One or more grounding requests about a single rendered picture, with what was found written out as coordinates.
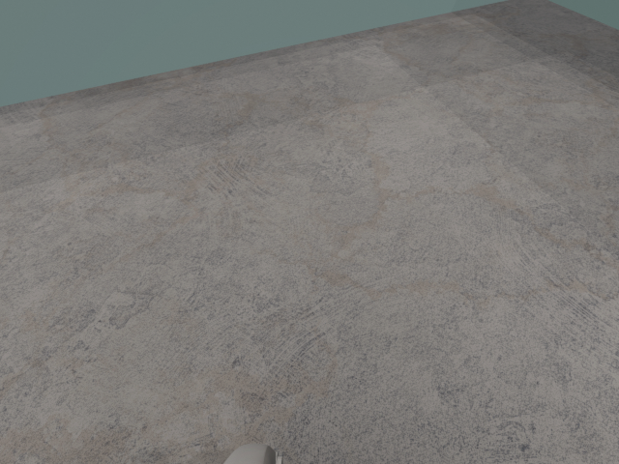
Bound left robot thigh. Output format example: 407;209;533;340
223;444;283;464

